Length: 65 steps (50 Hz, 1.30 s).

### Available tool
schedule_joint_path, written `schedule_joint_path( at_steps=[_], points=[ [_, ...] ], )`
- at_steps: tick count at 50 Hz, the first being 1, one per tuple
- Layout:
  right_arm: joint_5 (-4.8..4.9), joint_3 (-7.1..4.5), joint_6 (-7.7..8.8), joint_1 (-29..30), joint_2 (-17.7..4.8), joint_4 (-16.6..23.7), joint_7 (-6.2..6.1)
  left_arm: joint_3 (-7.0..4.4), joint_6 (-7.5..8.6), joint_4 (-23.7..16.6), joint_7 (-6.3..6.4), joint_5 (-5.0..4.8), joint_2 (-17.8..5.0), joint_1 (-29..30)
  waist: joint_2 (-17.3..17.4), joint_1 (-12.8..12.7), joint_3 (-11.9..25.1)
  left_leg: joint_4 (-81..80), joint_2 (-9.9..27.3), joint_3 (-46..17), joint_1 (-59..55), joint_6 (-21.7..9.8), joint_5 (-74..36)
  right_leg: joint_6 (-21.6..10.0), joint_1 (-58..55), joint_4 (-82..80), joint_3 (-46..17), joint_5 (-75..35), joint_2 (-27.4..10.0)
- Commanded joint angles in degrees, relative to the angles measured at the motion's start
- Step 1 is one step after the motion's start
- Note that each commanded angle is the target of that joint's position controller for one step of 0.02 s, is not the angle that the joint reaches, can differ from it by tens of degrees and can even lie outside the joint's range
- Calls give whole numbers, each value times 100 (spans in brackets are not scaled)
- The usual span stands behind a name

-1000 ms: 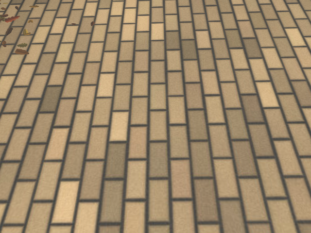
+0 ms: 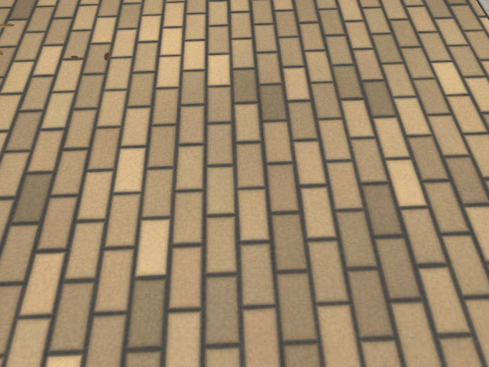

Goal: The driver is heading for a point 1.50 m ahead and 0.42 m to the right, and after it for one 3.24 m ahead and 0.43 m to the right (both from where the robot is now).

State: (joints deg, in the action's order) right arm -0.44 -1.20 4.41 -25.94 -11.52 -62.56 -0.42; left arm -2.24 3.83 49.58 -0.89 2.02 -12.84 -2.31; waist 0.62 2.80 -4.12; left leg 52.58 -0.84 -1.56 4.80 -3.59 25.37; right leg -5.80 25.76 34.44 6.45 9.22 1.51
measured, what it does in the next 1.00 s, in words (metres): walks ahead: left foot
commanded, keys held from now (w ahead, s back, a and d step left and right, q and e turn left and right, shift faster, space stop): w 1.00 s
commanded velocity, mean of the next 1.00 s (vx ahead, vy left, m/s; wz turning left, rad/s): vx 0.50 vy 0.00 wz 0.00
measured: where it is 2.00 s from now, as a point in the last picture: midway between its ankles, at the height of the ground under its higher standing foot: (271, 173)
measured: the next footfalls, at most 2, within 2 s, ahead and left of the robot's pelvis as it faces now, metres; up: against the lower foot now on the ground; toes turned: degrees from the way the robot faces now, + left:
left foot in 0.48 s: +0.44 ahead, +0.08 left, +0.00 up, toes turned +3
right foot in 1.04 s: +0.74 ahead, -0.10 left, +0.00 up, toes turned -5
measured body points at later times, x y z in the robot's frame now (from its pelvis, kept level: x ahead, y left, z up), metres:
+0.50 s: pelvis +0.29 +0.01 +0.00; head +0.32 +0.02 +0.45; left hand +0.20 +0.24 -0.15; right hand +0.48 -0.21 -0.11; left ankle +0.40 +0.08 -0.72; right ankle +0.10 -0.07 -0.71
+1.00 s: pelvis +0.55 -0.01 +0.01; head +0.59 -0.01 +0.46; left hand +0.76 +0.20 -0.10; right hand +0.46 -0.24 -0.13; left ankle +0.40 +0.08 -0.72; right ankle +0.69 -0.10 -0.71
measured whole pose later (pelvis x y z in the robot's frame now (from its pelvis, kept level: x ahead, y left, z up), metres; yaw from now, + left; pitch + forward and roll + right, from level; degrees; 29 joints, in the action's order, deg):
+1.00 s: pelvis +0.55 -0.01 +0.01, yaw -1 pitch +1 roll +2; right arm -1.5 -2.0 5.2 -26.7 -10.3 -61.9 -0.8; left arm -1.6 2.6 49.8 -1.4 1.4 -10.7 -0.1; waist -1.1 4.0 -3.1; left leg 12.5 -3.9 4.2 -7.0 -3.0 20.3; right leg -4.4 29.5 32.7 4.6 6.6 -2.1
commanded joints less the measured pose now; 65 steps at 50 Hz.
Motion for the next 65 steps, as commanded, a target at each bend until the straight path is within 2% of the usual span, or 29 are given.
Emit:
schedule_joint_path(
  at_steps=[1,2,4,7,13,18,21,23,24,25,26,27,28,29,30,33,36,41,46,49,51,52,53,54,55,56,58,61,65],
  points=[
    [-39,-168,115,214,-664,535,45,-261,-1,262,15,-121,-842,-1331,-282,-545,677,2291,302,-254,3043,-221,-687,-938,-2788,-2121,-3218,1067,-2098],
    [-51,-163,102,363,-529,547,65,-189,52,267,10,-95,-596,-1108,-207,-373,350,1957,489,-196,2817,-227,-929,-765,-2183,-2300,-2621,596,-1794],
    [-189,-153,-50,261,-376,524,136,-89,133,429,33,-99,-321,-1170,-364,-110,213,1549,619,-141,2347,-136,-1040,-593,-1561,-2471,-1902,-174,-1448],
    [-198,-164,-181,557,-312,660,202,-99,248,646,46,-129,-446,-1625,-372,-40,105,1175,660,66,2641,-7,-1277,-652,-1553,-2632,-1461,-922,-1323],
    [-133,-92,-182,2168,-265,1236,251,-29,241,839,76,-152,-423,-2234,-347,-351,-211,-707,610,485,3135,214,-2458,-508,-1890,-2762,-886,-1865,-1023],
    [-96,-49,-147,2933,-291,1525,226,-18,204,1052,155,-100,-499,-2755,-393,-590,-238,-1727,360,669,3060,51,-2560,-493,-2819,-2561,-853,-2622,-1251],
    [-97,-105,-80,2737,-413,1546,185,-40,168,1086,214,-46,-590,-2630,-431,-379,-104,-2075,133,708,2597,-205,-1932,-442,-3296,-1955,-769,-3997,-1397],
    [-107,-220,-13,1612,-602,1194,96,-66,137,1085,213,-32,-686,-2491,-458,91,491,-2437,-217,819,1279,-440,-1653,-309,-3301,-611,-640,-5075,-1292],
    [-188,-314,45,651,-795,903,36,-50,130,1036,201,-79,-663,-2403,-344,493,988,-2655,39,547,-90,-634,-1889,-209,-2580,562,-496,-4310,-1109],
    [-339,-467,62,-228,-1361,778,-37,44,144,808,153,-221,-312,-2558,418,617,1783,-2710,1557,-1308,-1751,-1079,-1385,-30,-1019,2491,-202,-1942,-631],
    [-210,-527,-34,-178,-1477,755,26,-2,136,859,111,-318,-223,-3005,1246,342,2318,-3479,2575,-3785,-2495,-1792,-1355,102,479,4228,-446,2065,384],
    [-51,-473,-73,468,-1215,851,70,-109,100,789,146,-174,-614,-2480,322,158,1474,-3621,2268,-3145,-1814,-1589,-1046,10,1013,4420,-973,1665,-51],
    [-21,-375,-43,955,-856,935,88,-101,136,647,118,-145,-516,-2020,125,44,779,-3829,2064,-2374,-968,-1435,-1195,4,1073,4175,-978,1203,-261],
    [-54,-303,1,1168,-591,917,92,-94,133,632,101,-142,-385,-1874,-38,-151,363,-4058,1791,-1823,-290,-1205,-1614,14,856,3785,-950,944,-460],
    [-48,-248,52,1153,-432,823,66,-106,65,606,77,-46,-337,-1837,45,-309,208,-4162,1556,-1419,132,-1024,-1967,65,602,3459,-967,832,-584],
    [-32,-222,187,792,-441,598,39,-84,-121,635,-24,33,-118,-1936,170,-501,219,-4341,1283,-824,460,-921,-2640,231,333,3058,-802,638,-630],
    [-23,-245,215,505,-622,500,37,-93,-196,366,-63,36,-184,-1225,182,-440,4,-4584,1180,-535,395,-922,-2699,396,888,2478,-632,87,-777],
    [-25,-197,179,20,-587,384,33,-17,-166,-32,-82,-51,-111,-74,250,-136,-130,-4602,1000,-166,11,-774,-3290,501,1024,930,-338,-747,-705],
    [-89,-199,137,-415,-637,206,-30,-5,-116,-297,-57,-67,-189,566,328,57,-211,-4323,1264,-142,-889,-797,-3858,300,1079,120,-223,-639,-519],
    [-123,-234,115,-234,-745,188,-81,-64,-39,-282,-24,-67,-294,266,371,-202,-86,-3704,1373,-20,-1140,-670,-5177,34,415,-269,-140,-39,-276],
    [-105,-257,82,-6,-831,213,-75,-188,45,209,56,-32,-458,-1188,239,-843,654,-2087,1113,327,-921,-477,-6027,-219,-1300,-792,62,-124,98],
    [-63,-216,89,32,-721,341,-67,-306,93,484,112,88,-794,-2189,-24,-1177,1263,-670,892,526,105,-348,-4714,-491,-2772,-801,-731,87,-607],
    [167,-121,98,-574,-186,495,20,-489,77,568,123,156,-1470,-2803,-1388,-1024,2040,1693,-122,856,2224,-11,-1360,-1398,-4480,-1250,-3657,584,-2316],
    [-17,-241,109,-309,-602,470,33,-446,-21,561,56,-63,-1263,-2385,-853,-876,1943,2293,-208,47,2967,-87,272,-1424,-4292,-1898,-4673,631,-2290],
    [-61,-280,121,272,-659,673,51,-378,-41,439,36,-149,-1026,-1675,-553,-615,991,2320,173,-45,3368,-119,-248,-1261,-3484,-1913,-3721,807,-2081],
    [-73,-264,173,605,-605,770,73,-293,-21,372,12,-136,-683,-1328,-221,-510,553,1984,376,-36,3264,-100,-697,-1115,-2747,-2093,-3156,316,-1841],
    [-193,-249,76,638,-439,831,90,-196,38,464,49,-168,-370,-1214,-290,-168,243,1315,606,-20,2693,44,-967,-806,-1835,-2307,-2356,-519,-1319],
    [-238,-239,-103,797,-359,990,128,-233,131,555,92,-191,-565,-1548,-336,-77,296,839,586,114,2535,306,-1072,-879,-1540,-2398,-2037,-1118,-1090],
    [-190,-233,-177,1886,-456,1449,130,-266,92,551,98,-185,-683,-1974,-361,-327,16,-210,642,181,3109,583,-1787,-882,-1548,-2626,-2102,-776,-985]
  ],
)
